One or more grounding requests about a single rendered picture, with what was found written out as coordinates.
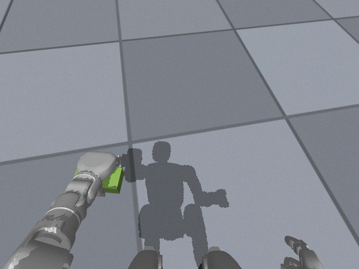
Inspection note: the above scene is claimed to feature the right robot hand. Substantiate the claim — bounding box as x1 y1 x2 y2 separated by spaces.
280 236 324 269

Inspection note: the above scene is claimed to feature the left robot arm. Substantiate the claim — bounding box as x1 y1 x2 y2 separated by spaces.
2 171 101 269

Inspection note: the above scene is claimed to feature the left robot hand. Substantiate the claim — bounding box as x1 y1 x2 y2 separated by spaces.
77 151 123 197

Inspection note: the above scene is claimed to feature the small box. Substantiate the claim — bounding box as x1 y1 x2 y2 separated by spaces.
74 167 124 194

